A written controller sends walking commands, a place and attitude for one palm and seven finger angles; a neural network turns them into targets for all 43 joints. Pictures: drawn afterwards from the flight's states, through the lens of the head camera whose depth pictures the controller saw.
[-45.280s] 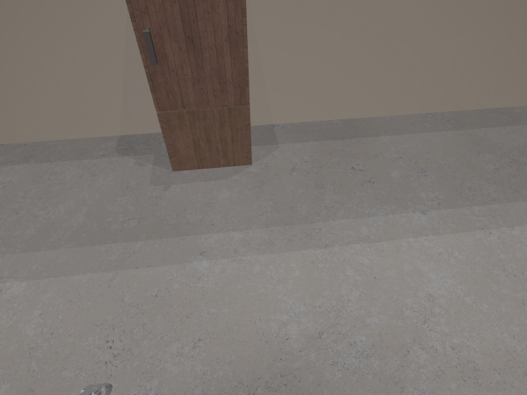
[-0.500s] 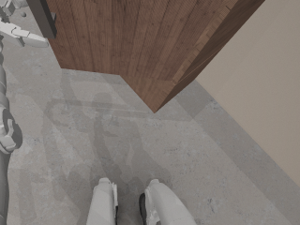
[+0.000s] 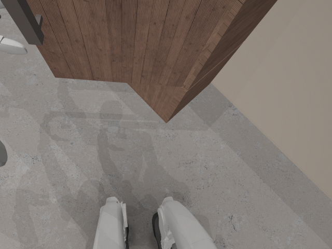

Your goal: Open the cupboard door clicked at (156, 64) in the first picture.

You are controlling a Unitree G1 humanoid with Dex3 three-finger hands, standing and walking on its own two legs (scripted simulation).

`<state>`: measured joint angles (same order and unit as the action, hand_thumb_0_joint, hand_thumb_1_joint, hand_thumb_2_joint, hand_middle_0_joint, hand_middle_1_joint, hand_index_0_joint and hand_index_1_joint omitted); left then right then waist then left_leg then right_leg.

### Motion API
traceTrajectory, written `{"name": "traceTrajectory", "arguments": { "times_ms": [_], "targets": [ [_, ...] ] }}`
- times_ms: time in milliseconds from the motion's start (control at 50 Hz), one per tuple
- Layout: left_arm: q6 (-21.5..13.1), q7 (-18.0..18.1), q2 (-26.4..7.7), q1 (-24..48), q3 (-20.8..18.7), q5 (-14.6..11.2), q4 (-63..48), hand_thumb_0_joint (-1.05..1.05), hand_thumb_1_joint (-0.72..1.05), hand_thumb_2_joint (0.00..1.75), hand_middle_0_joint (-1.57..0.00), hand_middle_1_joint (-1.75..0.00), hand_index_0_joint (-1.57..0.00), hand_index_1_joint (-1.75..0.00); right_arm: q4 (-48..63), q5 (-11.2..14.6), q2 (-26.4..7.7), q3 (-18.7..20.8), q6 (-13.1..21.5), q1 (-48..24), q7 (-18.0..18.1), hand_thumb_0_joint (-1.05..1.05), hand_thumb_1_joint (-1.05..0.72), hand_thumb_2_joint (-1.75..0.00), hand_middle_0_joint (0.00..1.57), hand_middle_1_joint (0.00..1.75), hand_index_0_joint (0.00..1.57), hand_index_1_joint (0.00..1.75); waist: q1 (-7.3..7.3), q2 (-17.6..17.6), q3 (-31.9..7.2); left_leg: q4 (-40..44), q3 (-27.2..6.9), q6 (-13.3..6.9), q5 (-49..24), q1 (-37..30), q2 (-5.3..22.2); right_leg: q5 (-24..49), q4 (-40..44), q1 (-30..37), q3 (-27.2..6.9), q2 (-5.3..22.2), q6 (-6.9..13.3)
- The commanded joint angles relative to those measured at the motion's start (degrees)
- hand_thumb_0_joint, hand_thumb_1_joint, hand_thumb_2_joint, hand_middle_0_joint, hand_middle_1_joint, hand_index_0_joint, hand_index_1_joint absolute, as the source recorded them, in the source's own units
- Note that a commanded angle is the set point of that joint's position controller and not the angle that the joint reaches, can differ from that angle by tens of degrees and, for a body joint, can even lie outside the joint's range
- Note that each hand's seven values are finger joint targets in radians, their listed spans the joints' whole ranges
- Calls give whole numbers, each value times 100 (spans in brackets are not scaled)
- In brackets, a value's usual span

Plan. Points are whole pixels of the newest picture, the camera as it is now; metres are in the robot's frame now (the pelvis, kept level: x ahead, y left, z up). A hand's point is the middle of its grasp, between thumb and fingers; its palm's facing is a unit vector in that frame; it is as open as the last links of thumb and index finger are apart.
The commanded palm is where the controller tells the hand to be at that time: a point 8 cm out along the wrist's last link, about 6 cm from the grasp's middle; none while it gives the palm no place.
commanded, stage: move the hooked fingers beside the handle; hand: left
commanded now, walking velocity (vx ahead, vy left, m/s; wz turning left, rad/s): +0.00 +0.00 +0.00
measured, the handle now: (24, 4) +0.59 +0.22 +0.08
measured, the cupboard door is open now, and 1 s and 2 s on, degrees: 46 46 46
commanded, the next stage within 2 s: slide the fingers in behind the handle in 1.48 s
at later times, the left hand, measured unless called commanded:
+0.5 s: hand out of the picture +0.56 +0.28 +0.08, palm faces -0.04 -1.00 +0.00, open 14.0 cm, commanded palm +0.57 +0.30 +0.07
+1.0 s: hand out of the picture +0.56 +0.29 +0.08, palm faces -0.06 -1.00 +0.01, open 14.0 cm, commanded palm +0.59 +0.29 +0.07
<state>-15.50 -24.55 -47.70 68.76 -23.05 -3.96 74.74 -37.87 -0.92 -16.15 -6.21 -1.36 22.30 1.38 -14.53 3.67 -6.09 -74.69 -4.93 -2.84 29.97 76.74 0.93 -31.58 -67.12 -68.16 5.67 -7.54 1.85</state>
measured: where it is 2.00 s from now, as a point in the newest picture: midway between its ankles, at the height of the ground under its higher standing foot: (143, 243)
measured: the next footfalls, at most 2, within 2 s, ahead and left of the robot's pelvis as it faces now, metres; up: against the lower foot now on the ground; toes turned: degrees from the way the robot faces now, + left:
none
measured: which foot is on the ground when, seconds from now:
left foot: down 0.00-1.00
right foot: down 0.00-1.00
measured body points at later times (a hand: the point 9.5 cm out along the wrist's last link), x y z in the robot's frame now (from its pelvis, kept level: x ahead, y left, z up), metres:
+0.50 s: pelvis -0.01 +0.00 -0.01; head +0.19 +0.06 +0.39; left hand +0.55 +0.33 +0.08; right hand -0.03 -0.26 -0.10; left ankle +0.02 +0.08 -0.62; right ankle -0.01 -0.11 -0.62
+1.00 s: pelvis -0.02 +0.02 -0.02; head +0.18 +0.09 +0.38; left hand +0.56 +0.34 +0.08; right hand -0.05 -0.24 -0.09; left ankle +0.02 +0.08 -0.62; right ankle -0.01 -0.11 -0.62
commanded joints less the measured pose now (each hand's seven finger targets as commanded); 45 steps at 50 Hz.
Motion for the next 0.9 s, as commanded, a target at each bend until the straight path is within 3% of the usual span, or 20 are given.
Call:
{"name": "traceTrajectory", "arguments": {
  "times_ms": [0, 20, 80, 160, 180, 220, 280, 320, 360, 440, 460, 520, 560, 600, 680, 740, 760, 800, 880],
  "targets": [
    [-575, -236, -1444, 2626, -291, -142, -1650, 0, -50, 30, -30, -120, -30, -120, -29, 12, -1266, 442, -31, 1488, 87, 0, -90, -90, 20, 30, 20, 30, -100, 1991, -3766, 492, -465, 127, -3880, -4613, 275, 2354, 607, 263, -210, 142, 48],
    [-554, -257, -1379, 2483, -271, -155, -1570, 0, -50, 30, -30, -120, -30, -120, 7, 22, -1272, 450, -39, 1454, 79, 0, -90, -90, 20, 30, 20, 30, -90, 1959, -3726, 487, -450, 134, -3923, -4638, 274, 2370, 626, 233, -205, 131, 34],
    [-486, -313, -1644, 2275, -482, -197, -1481, 0, -50, 30, -30, -120, -30, -120, 47, 46, -1289, 445, -73, 1455, 97, 0, -90, -90, 20, 30, 20, 30, -70, 1576, -3622, 496, -340, 68, -3702, -4256, 255, 2532, 655, 599, -245, 111, 0],
    [-394, -368, -1615, 2262, -371, -147, -1144, 0, -50, 30, -30, -120, -30, -120, 94, 71, -1272, 392, -79, 1385, 118, 0, -90, -90, 20, 30, 20, 30, -117, 1484, -3240, 461, -268, 21, -3306, -3836, 244, 2354, 657, 553, -269, 130, -28],
    [-369, -366, -1783, 2171, -469, -122, -1072, 0, -50, 30, -30, -120, -30, -120, 124, 74, -1294, 372, -89, 1401, 140, 0, -90, -90, 20, 30, 20, 30, -111, 1365, -3208, 459, -259, 13, -3272, -3723, 251, 2368, 632, 618, -260, 133, -31],
    [-397, -385, -1985, 2160, -534, -79, -1027, 0, -50, 30, -30, -120, -30, -120, 159, 69, -1304, 340, -102, 1381, 165, 0, -90, -90, 20, 30, 20, 30, -77, 1457, -3223, 435, -250, 15, -3283, -3660, 251, 2359, 579, 614, -275, 143, -22],
    [-373, -421, -1952, 2096, -491, -82, -922, 0, -50, 30, -30, -120, -30, -120, 233, 81, -1317, 331, -112, 1344, 176, 0, -90, -90, 20, 30, 20, 30, -115, 1313, -3121, 400, -239, 0, -3117, -3513, 258, 2242, 576, 544, -270, 134, -47],
    [-427, -472, -2074, 2282, -498, -70, -1029, 0, -50, 30, -30, -120, -30, -120, 228, 72, -1340, 319, -108, 1326, 203, 0, -90, -90, 20, 30, 20, 30, -119, 1527, -3239, 383, -282, 22, -3178, -3625, 280, 2188, 508, 438, -252, 154, -38],
    [-415, -510, -2186, 2250, -574, -58, -946, 0, -50, 30, -30, -120, -30, -120, 256, 86, -1347, 308, -111, 1316, 213, 0, -90, -90, 20, 30, 20, 30, -95, 1492, -3260, 332, -289, 20, -3133, -3573, 277, 2129, 479, 405, -254, 137, -35],
    [-365, -584, -2227, 2502, -483, -41, -860, 0, -50, 30, -30, -120, -30, -120, 253, 95, -1384, 265, -99, 1288, 261, 0, -90, -90, 20, 30, 20, 30, -214, 1502, -3193, 286, -352, 5, -2858, -3499, 314, 1844, 443, 141, -222, 146, -62],
    [-377, -585, -2496, 2523, -638, -22, -972, 0, -50, 30, -30, -120, -30, -120, 260, 83, -1401, 247, -105, 1316, 276, 0, -90, -90, 20, 30, 20, 30, -147, 1546, -3317, 267, -351, 1, -2901, -3485, 311, 1877, 413, 254, -225, 157, -57],
    [-394, -616, -2657, 2549, -700, 35, -1073, 0, -50, 30, -30, -120, -30, -120, 273, 73, -1413, 233, -115, 1302, 285, 0, -90, -90, 20, 30, 20, 30, -119, 1855, -3507, 231, -427, 53, -3052, -3734, 338, 1824, 332, 24, -187, 161, -36],
    [-312, -631, -2481, 2578, -523, 47, -917, 0, -50, 30, -30, -120, -30, -120, 279, 88, -1418, 206, -120, 1279, 297, 0, -90, -90, 20, 30, 20, 30, -195, 1739, -3285, 266, -473, 54, -2816, -3626, 351, 1653, 341, -115, -148, 150, -48],
    [-281, -651, -2352, 2750, -391, 59, -967, 0, -50, 30, -30, -120, -30, -120, 272, 80, -1413, 194, -103, 1284, 315, 0, -90, -90, 20, 30, 20, 30, -245, 1922, -3205, 302, -557, 76, -2751, -3750, 372, 1522, 303, -382, -107, 163, -35],
    [-209, -678, -2389, 2920, -362, 85, -1082, 0, -50, 30, -30, -120, -30, -120, 223, 62, -1484, 200, -98, 1350, 348, 0, -90, -90, 20, 30, 20, 30, -265, 2075, -3348, 370, -762, 176, -2788, -4109, 424, 1432, 248, -680, -14, 174, -30],
    [-188, -669, -2003, 3139, -134, 57, -1333, 0, -50, 30, -30, -120, -30, -120, 167, 40, -1476, 254, -59, 1397, 343, 0, -90, -90, 20, 30, 20, 30, -307, 2366, -3543, 447, -990, 299, -3008, -4639, 490, 1407, 225, -1050, 32, 196, -29],
    [-154, -654, -1871, 3142, -101, 30, -1316, 0, -50, 30, -30, -120, -30, -120, 146, 34, -1472, 268, -41, 1425, 332, 0, -90, -90, 20, 30, 20, 30, -334, 2349, -3536, 466, -1038, 325, -3063, -4746, 494, 1432, 238, -1115, 53, 193, -32],
    [-108, -629, -2039, 3090, -257, 43, -1207, 0, -50, 30, -30, -120, -30, -120, 131, 20, -1469, 256, -34, 1499, 327, 0, -90, -90, 20, 30, 20, 30, -315, 2283, -3481, 482, -1064, 335, -3151, -4714, 489, 1431, 234, -1085, 62, 189, -23],
    [58, -481, -1941, 3010, -151, 155, -994, 0, -50, 30, -30, -120, -30, -120, 191, 4, -1449, 214, -37, 1483, 312, 0, -90, -90, 20, 30, 20, 30, -326, 2120, -3159, 579, -970, 278, -2575, -4342, 452, 1320, 299, -1011, 69, 187, -22]
  ]
}}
